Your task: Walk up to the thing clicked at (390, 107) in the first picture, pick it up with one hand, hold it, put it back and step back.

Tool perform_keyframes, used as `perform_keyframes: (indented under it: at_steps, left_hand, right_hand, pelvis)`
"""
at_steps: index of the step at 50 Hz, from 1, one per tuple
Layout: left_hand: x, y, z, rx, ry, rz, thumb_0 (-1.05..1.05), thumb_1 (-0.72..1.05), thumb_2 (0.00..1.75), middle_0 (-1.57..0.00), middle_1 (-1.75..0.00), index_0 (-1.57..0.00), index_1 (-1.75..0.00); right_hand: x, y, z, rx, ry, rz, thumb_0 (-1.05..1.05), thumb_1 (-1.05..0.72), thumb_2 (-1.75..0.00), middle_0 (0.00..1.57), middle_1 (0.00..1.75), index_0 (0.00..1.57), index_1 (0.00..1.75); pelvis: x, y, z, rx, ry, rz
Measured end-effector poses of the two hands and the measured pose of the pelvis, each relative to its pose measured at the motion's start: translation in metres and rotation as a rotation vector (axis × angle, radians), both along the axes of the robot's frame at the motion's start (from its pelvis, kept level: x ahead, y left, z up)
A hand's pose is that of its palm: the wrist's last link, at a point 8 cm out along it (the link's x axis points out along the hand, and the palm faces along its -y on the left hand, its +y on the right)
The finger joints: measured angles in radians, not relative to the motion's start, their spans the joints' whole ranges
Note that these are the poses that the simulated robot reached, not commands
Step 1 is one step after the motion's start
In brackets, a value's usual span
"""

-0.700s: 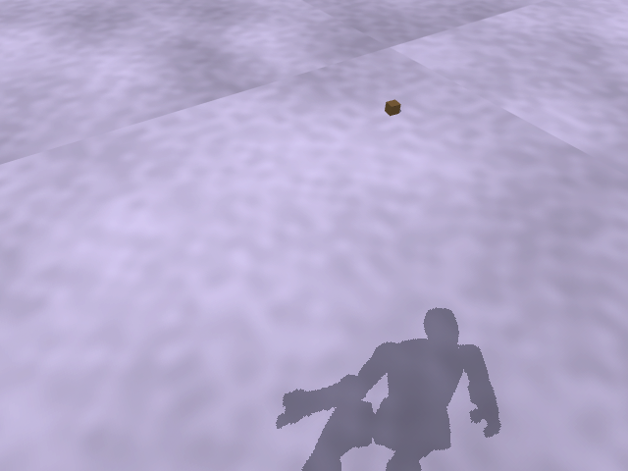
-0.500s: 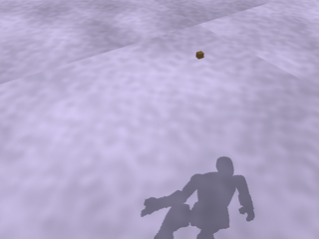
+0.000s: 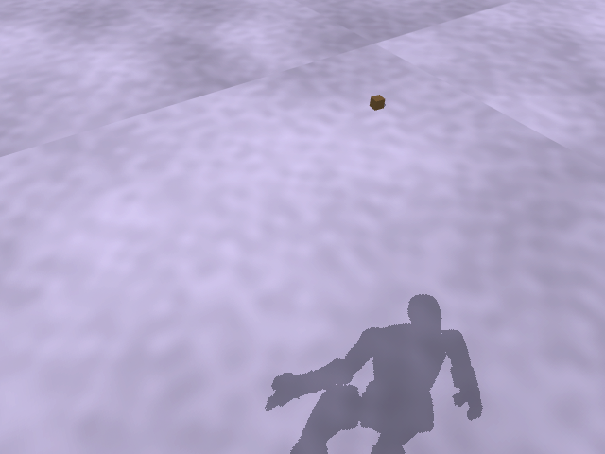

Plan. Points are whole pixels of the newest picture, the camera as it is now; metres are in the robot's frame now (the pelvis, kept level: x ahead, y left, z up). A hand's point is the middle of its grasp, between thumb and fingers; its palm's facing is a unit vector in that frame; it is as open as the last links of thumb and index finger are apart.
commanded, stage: stand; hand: left
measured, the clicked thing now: (377, 102) +2.17 -0.39 -0.75
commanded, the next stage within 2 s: walk up in 0.42 s
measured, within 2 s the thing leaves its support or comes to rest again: neither
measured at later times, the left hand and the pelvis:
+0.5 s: hand out of the picture +0.09 +0.26 -0.15, palm faces -0.05 -0.94 -0.33, open 7.4 cm; pelvis +0.01 +0.00 +0.00, yaw -3 degrees
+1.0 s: hand (223, 394) +0.24 +0.15 -0.15, palm faces -0.13 -0.93 -0.35, open 7.4 cm; pelvis +0.19 -0.12 -0.01, yaw -12 degrees
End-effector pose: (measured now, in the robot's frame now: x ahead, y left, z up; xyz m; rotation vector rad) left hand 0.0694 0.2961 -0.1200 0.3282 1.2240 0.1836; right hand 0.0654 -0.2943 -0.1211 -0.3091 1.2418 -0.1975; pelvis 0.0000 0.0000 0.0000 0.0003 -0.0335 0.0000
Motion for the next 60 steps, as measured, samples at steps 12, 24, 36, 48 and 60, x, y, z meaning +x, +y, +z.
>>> perform_keyframes:
  at_steps: [12, 24, 36, 48, 60]
  left_hand:
    - [0.005, 0.001, 0.001, 0.003, -0.003, 0.000, 0.01, 0.90, 0.90, -0.20, -0.30, -0.20, -0.30]
    - [0.009, 0.005, 0.003, -0.017, -0.009, -0.006, 0.01, 0.90, 0.90, -0.20, -0.30, -0.20, -0.30]
    - [0.117, -0.017, 0.030, 0.061, -0.085, -0.143, 0.01, 0.90, 0.90, -0.20, -0.30, -0.20, -0.30]
    - [0.161, -0.097, 0.012, 0.023, -0.041, -0.095, 0.00, 0.90, 0.90, -0.20, -0.30, -0.20, -0.30]
    - [0.317, -0.104, -0.035, -0.026, 0.038, -0.158, 0.01, 0.90, 0.90, -0.21, -0.30, -0.21, -0.30]
  right_hand:
    - [0.004, 0.001, 0.000, 0.001, -0.004, 0.001, 0.01, -0.90, -0.89, 0.20, 0.30, 0.20, 0.30]
    - [0.009, -0.005, 0.004, 0.009, -0.052, -0.005, 0.01, -0.90, -0.89, 0.20, 0.30, 0.20, 0.30]
    - [0.003, -0.112, 0.003, -0.076, -0.078, -0.150, 0.01, -0.90, -0.89, 0.21, 0.30, 0.21, 0.30]
    - [0.157, -0.158, 0.010, -0.012, -0.198, -0.075, 0.01, -0.91, -0.90, 0.20, 0.30, 0.20, 0.30]
    - [0.317, -0.172, 0.024, -0.099, -0.212, -0.076, 0.01, -0.90, -0.89, 0.20, 0.30, 0.20, 0.30]
  pelvis:
    - [0.003, 0.000, 0.000, 0.001, 0.000, -0.002]
    - [0.010, -0.001, -0.001, 0.011, 0.021, -0.029]
    - [0.071, -0.059, -0.015, 0.026, 0.005, -0.145]
    - [0.167, -0.120, -0.013, -0.031, -0.010, -0.191]
    - [0.323, -0.125, -0.032, -0.011, 0.030, -0.219]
